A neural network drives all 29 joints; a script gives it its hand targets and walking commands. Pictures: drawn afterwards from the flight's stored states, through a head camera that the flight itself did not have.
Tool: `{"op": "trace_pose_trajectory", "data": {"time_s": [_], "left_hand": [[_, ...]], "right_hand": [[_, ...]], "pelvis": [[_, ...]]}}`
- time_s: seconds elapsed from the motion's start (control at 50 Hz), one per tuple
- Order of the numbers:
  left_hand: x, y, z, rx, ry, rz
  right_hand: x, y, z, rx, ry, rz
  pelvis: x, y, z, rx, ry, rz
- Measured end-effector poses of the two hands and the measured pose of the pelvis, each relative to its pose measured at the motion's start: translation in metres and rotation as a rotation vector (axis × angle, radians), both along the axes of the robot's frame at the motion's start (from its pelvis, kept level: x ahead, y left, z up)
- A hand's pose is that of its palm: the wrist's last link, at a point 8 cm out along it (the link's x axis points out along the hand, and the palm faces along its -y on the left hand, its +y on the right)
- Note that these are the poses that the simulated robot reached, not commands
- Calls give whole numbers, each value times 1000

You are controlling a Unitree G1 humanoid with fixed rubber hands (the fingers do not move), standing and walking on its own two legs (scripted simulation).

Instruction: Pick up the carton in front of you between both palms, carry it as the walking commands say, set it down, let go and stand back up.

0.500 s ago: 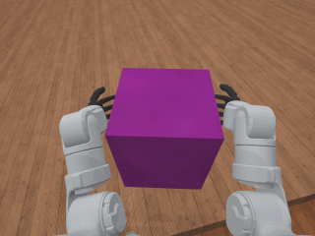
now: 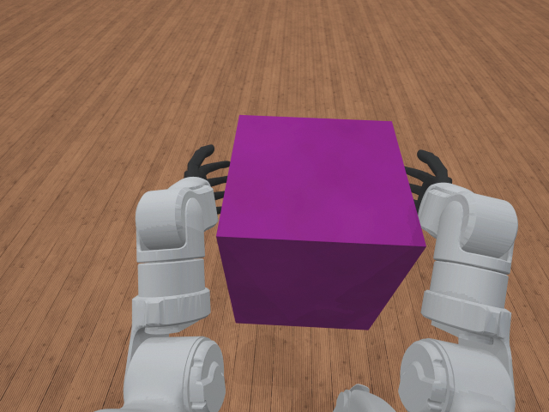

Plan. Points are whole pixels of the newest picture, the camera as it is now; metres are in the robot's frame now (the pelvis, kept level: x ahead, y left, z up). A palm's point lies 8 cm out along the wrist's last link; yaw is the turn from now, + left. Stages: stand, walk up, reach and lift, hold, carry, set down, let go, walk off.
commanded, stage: carry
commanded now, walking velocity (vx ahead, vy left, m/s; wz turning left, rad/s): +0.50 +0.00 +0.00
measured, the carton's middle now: (308, 229) +0.37 +0.05 +0.09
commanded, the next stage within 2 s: none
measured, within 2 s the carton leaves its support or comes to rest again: neither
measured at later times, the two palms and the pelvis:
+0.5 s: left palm (252, 19) +0.65 +0.18 +0.27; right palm (435, 34) +0.65 -0.12 +0.27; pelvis +0.30 +0.04 +0.08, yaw -1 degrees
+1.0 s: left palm (288, 22) +0.88 +0.15 +0.19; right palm (420, 36) +0.88 -0.15 +0.18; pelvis +0.59 +0.01 +0.09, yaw +0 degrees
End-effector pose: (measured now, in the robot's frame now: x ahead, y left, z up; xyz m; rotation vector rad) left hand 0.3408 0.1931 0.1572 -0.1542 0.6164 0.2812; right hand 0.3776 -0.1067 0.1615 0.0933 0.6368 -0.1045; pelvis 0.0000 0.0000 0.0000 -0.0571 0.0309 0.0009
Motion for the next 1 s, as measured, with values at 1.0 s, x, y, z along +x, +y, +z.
{"op": "trace_pose_trajectory", "data": {"time_s": [1.0], "left_hand": [[544,-42,36,17,-29,-120]], "right_hand": [[503,-42,23,18,-17,-98]], "pelvis": [[589,7,87,41,50,-8]]}}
